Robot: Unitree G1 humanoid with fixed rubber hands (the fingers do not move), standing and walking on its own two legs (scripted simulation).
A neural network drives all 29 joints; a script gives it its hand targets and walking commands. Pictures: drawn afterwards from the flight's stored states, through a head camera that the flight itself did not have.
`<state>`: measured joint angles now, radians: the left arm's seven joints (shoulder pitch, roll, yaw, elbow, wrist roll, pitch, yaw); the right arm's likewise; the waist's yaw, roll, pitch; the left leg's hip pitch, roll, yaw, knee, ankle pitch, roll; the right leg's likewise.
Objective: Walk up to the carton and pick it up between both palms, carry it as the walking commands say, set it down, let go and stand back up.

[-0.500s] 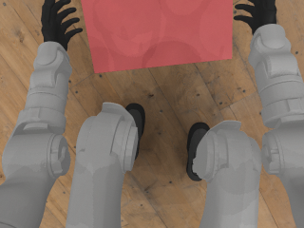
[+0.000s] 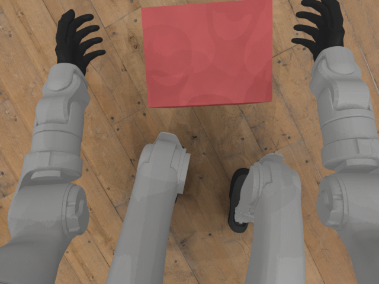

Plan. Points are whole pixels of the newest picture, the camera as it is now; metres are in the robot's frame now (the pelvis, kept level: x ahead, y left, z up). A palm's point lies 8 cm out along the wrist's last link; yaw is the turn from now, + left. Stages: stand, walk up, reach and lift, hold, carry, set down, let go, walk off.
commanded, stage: set down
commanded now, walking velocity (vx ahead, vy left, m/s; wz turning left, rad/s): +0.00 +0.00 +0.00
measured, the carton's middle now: (206, 66) +0.49 +0.07 -0.33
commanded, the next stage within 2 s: let go in 0.86 s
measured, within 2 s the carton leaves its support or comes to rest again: neither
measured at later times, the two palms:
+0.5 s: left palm out of the picture +0.41 +0.31 +0.02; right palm out of the picture +0.52 -0.13 +0.00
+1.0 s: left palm out of the picture +0.43 +0.30 +0.10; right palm out of the picture +0.51 -0.13 +0.09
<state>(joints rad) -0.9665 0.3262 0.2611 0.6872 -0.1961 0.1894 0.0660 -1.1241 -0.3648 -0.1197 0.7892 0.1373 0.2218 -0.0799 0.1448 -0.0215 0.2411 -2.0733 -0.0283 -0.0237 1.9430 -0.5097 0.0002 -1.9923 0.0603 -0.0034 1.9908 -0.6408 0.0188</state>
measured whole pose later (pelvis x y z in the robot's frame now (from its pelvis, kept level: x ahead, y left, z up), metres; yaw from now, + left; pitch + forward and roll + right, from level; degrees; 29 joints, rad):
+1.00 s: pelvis +0.07 +0.02 +0.22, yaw +0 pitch +44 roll -1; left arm -0.66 0.22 0.30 0.75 -0.06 0.08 -0.08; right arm -0.76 -0.25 -0.17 0.80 -0.01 0.12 0.01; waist 0.13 -0.03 -0.15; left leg -1.49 -0.03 -0.01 1.05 -0.32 0.03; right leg -1.43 0.04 0.07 1.08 -0.41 0.03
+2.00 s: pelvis +0.15 -0.03 +0.33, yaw +3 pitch -2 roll +1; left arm 0.19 0.20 0.05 0.47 0.00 0.16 -0.07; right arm 0.24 -0.22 -0.01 0.46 0.03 0.12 0.04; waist -0.01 -0.02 0.07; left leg -0.14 -0.01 -0.07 0.44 -0.27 -0.03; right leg -0.08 0.04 0.04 0.48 -0.36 -0.05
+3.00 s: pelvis +0.11 +0.02 +0.33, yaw +0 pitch -3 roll +0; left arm 0.25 0.33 0.01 0.97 0.03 0.00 0.02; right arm 0.19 -0.28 -0.03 1.05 -0.03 0.00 -0.01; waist -0.01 -0.02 0.01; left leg -0.14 -0.04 0.01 0.39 -0.20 0.04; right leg -0.09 0.00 0.09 0.39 -0.25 0.02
